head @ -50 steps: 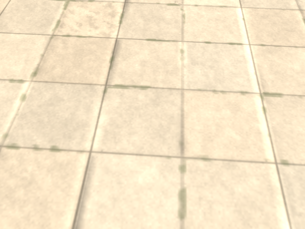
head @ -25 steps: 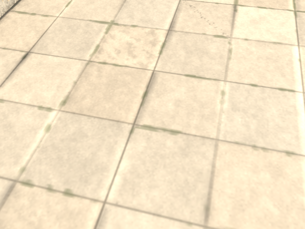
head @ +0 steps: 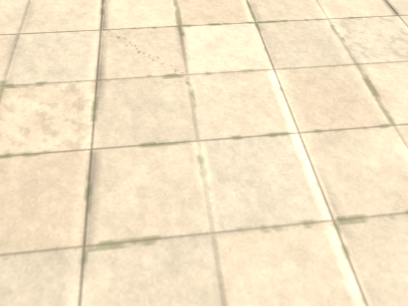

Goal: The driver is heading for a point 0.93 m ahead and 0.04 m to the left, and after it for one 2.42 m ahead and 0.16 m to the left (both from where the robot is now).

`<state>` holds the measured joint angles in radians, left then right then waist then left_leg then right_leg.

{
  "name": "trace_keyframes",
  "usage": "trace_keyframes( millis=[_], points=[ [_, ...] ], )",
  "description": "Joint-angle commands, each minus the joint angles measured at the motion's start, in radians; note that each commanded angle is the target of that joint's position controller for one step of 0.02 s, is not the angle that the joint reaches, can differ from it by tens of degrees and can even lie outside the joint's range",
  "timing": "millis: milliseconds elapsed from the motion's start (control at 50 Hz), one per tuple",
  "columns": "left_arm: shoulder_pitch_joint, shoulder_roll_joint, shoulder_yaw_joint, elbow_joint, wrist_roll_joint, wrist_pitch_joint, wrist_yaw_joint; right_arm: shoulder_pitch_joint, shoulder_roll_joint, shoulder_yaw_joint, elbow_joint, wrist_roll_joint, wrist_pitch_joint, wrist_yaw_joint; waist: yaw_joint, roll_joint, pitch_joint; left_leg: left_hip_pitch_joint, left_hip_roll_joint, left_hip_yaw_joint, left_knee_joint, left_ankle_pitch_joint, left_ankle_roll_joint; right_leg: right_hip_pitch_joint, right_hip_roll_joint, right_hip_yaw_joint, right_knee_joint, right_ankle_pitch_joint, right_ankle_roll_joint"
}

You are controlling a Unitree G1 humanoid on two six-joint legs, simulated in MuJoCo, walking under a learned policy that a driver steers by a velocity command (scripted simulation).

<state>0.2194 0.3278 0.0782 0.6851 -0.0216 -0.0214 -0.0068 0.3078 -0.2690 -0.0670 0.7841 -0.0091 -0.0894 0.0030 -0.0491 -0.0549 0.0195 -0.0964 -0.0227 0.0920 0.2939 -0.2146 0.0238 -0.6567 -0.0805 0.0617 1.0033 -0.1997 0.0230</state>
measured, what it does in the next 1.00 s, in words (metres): walks ahead: right foot, then left foot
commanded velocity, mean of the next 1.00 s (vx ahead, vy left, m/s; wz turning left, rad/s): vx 0.10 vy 0.00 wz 0.12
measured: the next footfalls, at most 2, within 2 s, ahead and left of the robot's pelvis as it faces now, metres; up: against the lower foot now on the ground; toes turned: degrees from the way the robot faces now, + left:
right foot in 0.20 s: +0.26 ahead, -0.14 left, +0.00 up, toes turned -8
left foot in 0.68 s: +0.21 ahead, +0.09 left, +0.00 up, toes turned +6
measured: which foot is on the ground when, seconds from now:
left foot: down 0.00-0.20, up 0.22-0.66, down 0.68-1.00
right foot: up 0.00-0.18, down 0.20-0.68, up 0.70-1.00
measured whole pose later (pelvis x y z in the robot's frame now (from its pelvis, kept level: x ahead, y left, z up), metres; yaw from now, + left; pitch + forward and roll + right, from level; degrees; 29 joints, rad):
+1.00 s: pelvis +0.18 +0.00 +0.00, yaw +12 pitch +2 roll -3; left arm 0.06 0.30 0.09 0.78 -0.01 0.02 0.04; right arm 0.20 -0.31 -0.07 0.73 0.01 0.03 -0.04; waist -0.02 -0.02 0.05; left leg -0.25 -0.05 -0.13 0.44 -0.22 0.05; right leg -0.46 0.03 0.08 0.83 -0.34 0.09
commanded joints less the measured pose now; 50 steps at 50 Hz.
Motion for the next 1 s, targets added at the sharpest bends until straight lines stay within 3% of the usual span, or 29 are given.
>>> trace_keyframes(
  millis=[20, 60, 120, 160, 180, 200, 220, 240, 260, 280, 300, 340, 380, 420, 460, 500, 600, 640, 660, 680, 700, 720, 740, 780, 800, 840, 900, 1000],
  points=[
    [-0.047, -0.004, -0.012, -0.088, 0.009, -0.015, -0.018, -0.109, -0.155, -0.034, -0.067, 0.004, -0.010, -0.012, 0.026, 0.128, 0.033, -0.018, 0.241, -0.064, -0.105, 0.481, 0.146, -0.004, -0.015, -0.020, -0.175, 0.148, 0.006],
    [-0.097, -0.008, -0.015, -0.106, 0.013, -0.020, -0.034, -0.090, -0.177, -0.038, -0.050, 0.011, 0.003, -0.021, 0.009, 0.128, 0.016, -0.021, 0.234, -0.005, -0.074, 0.552, 0.124, 0.078, 0.011, -0.063, -0.287, 0.233, -0.006],
    [-0.125, 0.028, 0.001, -0.137, 0.010, -0.011, -0.055, -0.077, -0.211, -0.048, -0.033, 0.034, 0.017, -0.028, 0.020, 0.140, -0.009, 0.050, 0.265, 0.016, 0.004, 0.604, 0.096, 0.131, 0.033, -0.078, -0.372, 0.189, -0.045],
    [-0.054, 0.075, 0.024, -0.133, 0.018, -0.005, -0.059, -0.090, -0.233, -0.058, -0.037, 0.050, 0.028, -0.035, 0.070, 0.149, -0.057, 0.074, 0.264, 0.034, 0.154, 0.749, 0.072, 0.242, 0.084, -0.111, -0.416, 0.113, -0.086],
    [0.054, 0.112, 0.047, -0.106, 0.019, -0.004, -0.053, -0.096, -0.221, -0.055, -0.042, 0.053, 0.033, -0.036, 0.129, 0.119, -0.110, 0.043, 0.231, 0.060, 0.316, 0.739, 0.044, 0.387, 0.121, -0.123, -0.483, 0.171, -0.117],
    [0.138, 0.164, 0.066, -0.091, 0.023, -0.001, -0.031, -0.037, -0.182, -0.038, -0.037, 0.033, 0.030, -0.032, 0.162, 0.021, -0.174, -0.110, 0.170, 0.071, 0.552, 0.517, -0.005, 0.610, 0.072, -0.033, -0.530, 0.430, -0.163],
    [0.101, 0.245, 0.061, -0.119, 0.034, 0.004, -0.004, 0.095, -0.057, 0.006, -0.056, -0.040, 0.023, -0.011, 0.047, -0.274, -0.285, -0.469, 0.038, 0.050, 0.933, -0.487, -0.070, 0.943, -0.227, 0.325, -0.398, 1.006, -0.324],
    [0.090, 0.189, 0.036, -0.167, 0.043, -0.001, -0.010, 0.136, -0.136, 0.012, -0.025, -0.006, 0.020, 0.005, 0.103, -0.173, -0.544, -0.494, 0.012, -0.163, 1.103, -0.547, -0.073, 0.984, -0.374, 0.576, -0.502, 0.814, -0.462],
    [0.063, 0.112, 0.015, -0.151, 0.043, -0.002, -0.019, 0.024, -0.200, -0.011, -0.019, 0.037, 0.032, 0.009, 0.135, -0.033, -0.441, -0.514, 0.067, -0.184, 1.088, -0.444, -0.066, 0.876, -0.297, 0.431, -0.549, 0.696, -0.403],
    [0.014, 0.066, -0.002, -0.125, 0.029, -0.006, -0.021, -0.032, -0.170, -0.002, -0.037, 0.042, 0.045, 0.003, 0.106, 0.002, -0.309, -0.545, 0.103, -0.163, 0.996, -0.376, -0.067, 0.760, -0.238, 0.320, -0.570, 0.581, -0.344],
    [-0.033, 0.029, -0.018, -0.114, 0.026, -0.009, -0.020, -0.056, -0.147, 0.004, -0.025, 0.031, 0.061, -0.009, 0.081, 0.035, -0.232, -0.506, 0.136, -0.169, 0.912, -0.338, -0.076, 0.634, -0.201, 0.259, -0.599, 0.502, -0.305],
    [-0.103, 0.038, -0.017, -0.088, 0.052, -0.014, -0.019, -0.001, -0.137, 0.002, 0.003, 0.023, 0.095, -0.023, 0.017, -0.020, -0.165, -0.304, 0.136, -0.153, 0.803, -0.254, -0.095, 0.380, -0.152, 0.144, -0.675, 0.442, -0.278],
    [-0.148, 0.036, -0.014, -0.068, 0.067, -0.026, -0.013, 0.037, -0.109, 0.008, 0.025, 0.017, 0.108, -0.035, -0.005, -0.042, -0.152, -0.220, 0.124, -0.142, 0.677, -0.220, -0.108, 0.313, -0.137, 0.067, -0.706, 0.425, -0.276],
    [-0.153, 0.059, -0.004, -0.047, 0.061, -0.027, -0.001, -0.002, -0.110, 0.009, 0.018, 0.012, 0.114, -0.042, 0.016, -0.045, -0.145, -0.214, 0.121, -0.131, 0.599, -0.166, -0.102, 0.329, -0.149, 0.047, -0.721, 0.332, -0.276],
    [-0.141, 0.089, 0.008, -0.029, 0.052, -0.012, 0.016, -0.053, -0.136, -0.001, -0.003, 0.018, 0.123, -0.044, 0.041, -0.044, -0.126, -0.251, 0.120, -0.121, 0.597, -0.148, -0.092, 0.353, -0.179, 0.067, -0.751, 0.158, -0.284],
    [-0.138, 0.093, 0.012, -0.014, 0.045, 0.003, 0.029, -0.095, -0.141, -0.007, -0.024, 0.020, 0.132, -0.044, 0.054, -0.044, -0.087, -0.301, 0.123, -0.117, 0.605, -0.169, -0.082, 0.373, -0.204, 0.083, -0.776, 0.031, -0.284],
    [-0.148, 0.086, 0.018, 0.012, 0.031, 0.027, 0.041, -0.102, -0.112, -0.010, -0.037, 0.022, 0.133, -0.026, 0.050, -0.038, -0.078, -0.285, 0.105, -0.073, 0.499, -0.196, -0.054, 0.460, -0.221, 0.035, -0.732, 0.104, -0.266],
    [-0.170, 0.096, 0.023, 0.019, 0.014, 0.040, 0.043, -0.048, -0.106, -0.014, -0.020, 0.022, 0.131, -0.011, 0.011, -0.044, -0.097, -0.189, 0.069, -0.027, 0.333, -0.100, -0.026, 0.466, -0.202, -0.020, -0.663, 0.177, -0.229],
    [-0.157, 0.090, 0.025, 0.031, 0.001, 0.045, 0.044, -0.013, -0.119, -0.021, -0.010, 0.017, 0.130, -0.005, -0.006, -0.035, -0.096, -0.130, 0.052, -0.029, 0.219, -0.014, 0.004, 0.448, -0.175, -0.056, -0.603, 0.157, -0.183],
    [-0.115, 0.059, 0.022, 0.047, -0.001, 0.048, 0.043, 0.000, -0.175, -0.036, -0.014, 0.009, 0.128, -0.007, 0.006, 0.077, -0.070, -0.076, 0.122, -0.170, 0.079, 0.122, 0.058, 0.371, -0.105, -0.136, -0.448, 0.054, -0.094],
    [-0.116, 0.002, 0.008, 0.011, 0.045, 0.044, 0.037, -0.018, -0.288, -0.059, -0.042, 0.014, 0.130, -0.026, 0.059, 0.369, -0.051, 0.033, 0.354, -0.507, 0.059, 0.464, 0.194, 0.107, 0.057, -0.229, -0.189, -0.304, 0.020],
    [-0.245, 0.035, 0.017, -0.022, 0.044, 0.037, 0.043, -0.004, -0.289, -0.056, -0.061, -0.025, 0.113, -0.017, -0.025, 0.335, -0.057, -0.023, 0.416, -0.608, 0.012, 0.492, 0.327, 0.014, 0.131, -0.086, -0.001, -0.467, 0.033],
    [-0.242, 0.058, 0.027, -0.016, 0.029, 0.037, 0.045, -0.037, -0.268, -0.052, -0.067, -0.034, 0.091, -0.014, -0.001, 0.233, -0.063, -0.024, 0.365, -0.526, 0.016, 0.460, 0.300, 0.003, 0.103, -0.020, 0.094, -0.404, 0.023],
    [-0.183, 0.067, 0.037, 0.028, 0.027, 0.043, 0.056, -0.126, -0.214, -0.044, -0.084, 0.009, 0.077, -0.022, 0.044, 0.161, -0.070, 0.009, 0.281, -0.421, 0.048, 0.430, 0.201, -0.017, 0.078, 0.004, 0.098, -0.270, 0.027],
    [-0.177, 0.072, 0.040, 0.033, 0.032, 0.043, 0.060, -0.139, -0.197, -0.037, -0.088, 0.022, 0.078, -0.028, 0.052, 0.162, -0.078, 0.010, 0.264, -0.401, 0.055, 0.470, 0.190, -0.001, 0.079, 0.006, 0.105, -0.226, 0.037],
    [-0.174, 0.053, 0.037, 0.032, 0.022, 0.036, 0.058, -0.113, -0.185, -0.033, -0.089, 0.020, 0.085, -0.037, 0.051, 0.164, -0.110, 0.039, 0.241, -0.387, 0.068, 0.528, 0.194, 0.025, 0.096, 0.003, 0.094, -0.174, 0.053],
    [-0.206, 0.036, 0.028, 0.026, 0.014, 0.028, 0.056, -0.084, -0.201, -0.041, -0.091, 0.022, 0.096, -0.047, 0.028, 0.175, -0.110, 0.093, 0.228, -0.409, 0.079, 0.491, 0.192, 0.026, 0.100, 0.013, -0.061, -0.140, 0.067],
    [-0.219, 0.048, 0.026, 0.028, 0.010, 0.018, 0.040, -0.108, -0.230, -0.053, -0.112, 0.019, 0.113, -0.046, 0.015, 0.211, -0.090, 0.009, 0.212, -0.481, 0.084, 0.392, 0.202, 0.159, 0.118, 0.024, -0.242, -0.145, 0.075]
  ],
)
